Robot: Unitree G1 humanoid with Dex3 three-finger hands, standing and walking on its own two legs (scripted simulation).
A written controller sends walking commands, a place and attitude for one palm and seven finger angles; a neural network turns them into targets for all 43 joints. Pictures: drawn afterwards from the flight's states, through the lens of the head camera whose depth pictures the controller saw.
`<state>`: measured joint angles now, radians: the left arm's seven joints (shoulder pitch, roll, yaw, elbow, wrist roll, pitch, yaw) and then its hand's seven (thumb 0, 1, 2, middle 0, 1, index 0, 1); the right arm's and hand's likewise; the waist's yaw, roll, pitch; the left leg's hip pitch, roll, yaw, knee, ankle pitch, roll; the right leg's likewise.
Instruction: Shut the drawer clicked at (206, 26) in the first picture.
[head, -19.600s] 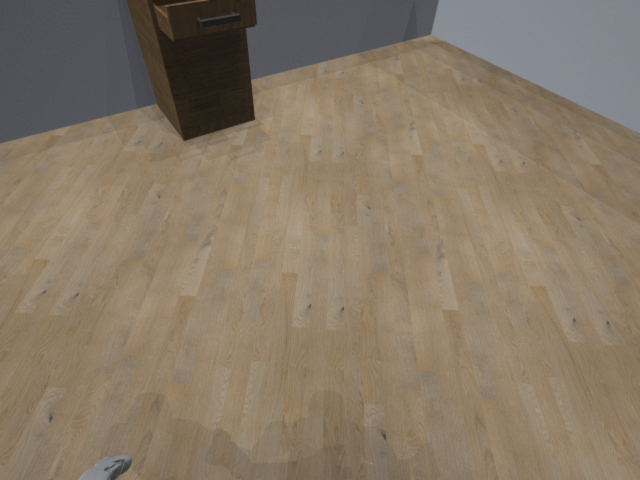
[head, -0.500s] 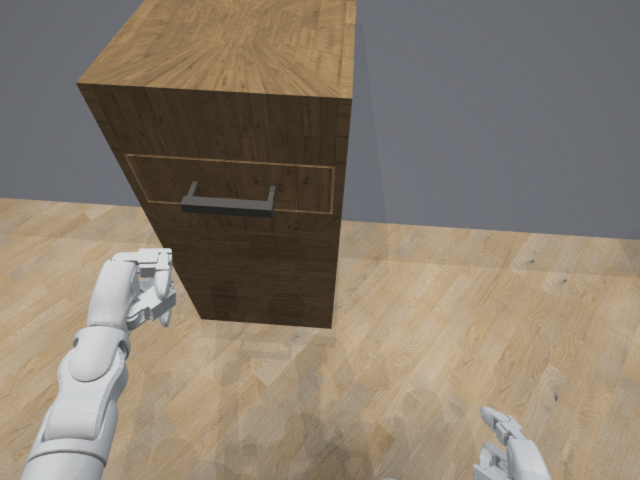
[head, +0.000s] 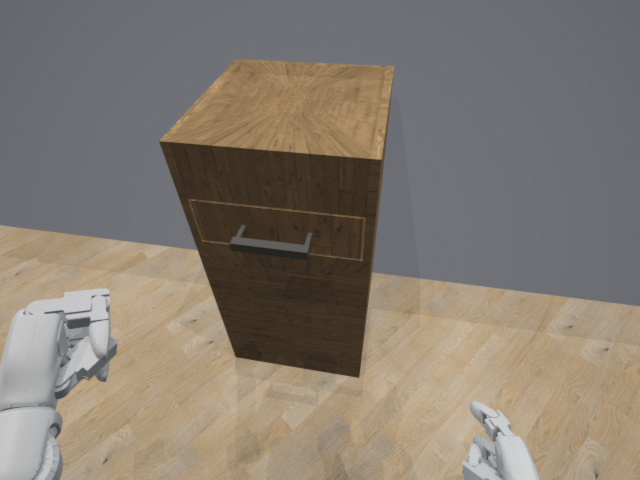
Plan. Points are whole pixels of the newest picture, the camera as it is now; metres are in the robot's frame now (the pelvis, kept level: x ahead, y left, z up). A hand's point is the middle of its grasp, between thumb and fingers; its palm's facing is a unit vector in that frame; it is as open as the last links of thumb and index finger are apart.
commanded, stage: draw the hand back to the body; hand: left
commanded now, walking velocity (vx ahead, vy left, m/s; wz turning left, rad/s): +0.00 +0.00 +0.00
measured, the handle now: (272, 240) +0.62 +0.19 -0.12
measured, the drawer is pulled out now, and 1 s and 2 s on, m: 0.00 0.00 0.00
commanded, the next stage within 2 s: step back with the hand held close in 0.24 s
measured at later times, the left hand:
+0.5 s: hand (85, 354) +0.17 +0.24 +0.17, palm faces +0.38 -0.81 -0.44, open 3.2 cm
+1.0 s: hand (43, 417) +0.12 +0.25 +0.15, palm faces +0.36 -0.80 -0.48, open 3.2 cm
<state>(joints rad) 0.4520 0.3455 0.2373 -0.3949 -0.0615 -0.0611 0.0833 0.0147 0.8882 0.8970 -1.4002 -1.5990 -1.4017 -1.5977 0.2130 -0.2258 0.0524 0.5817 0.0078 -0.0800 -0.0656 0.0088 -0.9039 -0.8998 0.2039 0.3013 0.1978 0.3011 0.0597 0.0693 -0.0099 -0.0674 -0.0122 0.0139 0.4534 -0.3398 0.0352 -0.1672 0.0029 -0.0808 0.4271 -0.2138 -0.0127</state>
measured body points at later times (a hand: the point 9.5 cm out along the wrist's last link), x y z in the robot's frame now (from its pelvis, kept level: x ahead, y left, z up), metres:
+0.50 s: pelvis -0.02 -0.01 +0.00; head -0.03 -0.02 +0.45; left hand +0.15 +0.28 +0.19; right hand +0.15 -0.23 -0.08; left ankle -0.06 +0.09 -0.74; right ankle +0.01 -0.11 -0.74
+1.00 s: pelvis -0.07 +0.01 -0.01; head -0.07 +0.00 +0.44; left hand +0.10 +0.29 +0.18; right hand +0.12 -0.22 -0.09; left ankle -0.06 +0.09 -0.74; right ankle +0.01 -0.11 -0.74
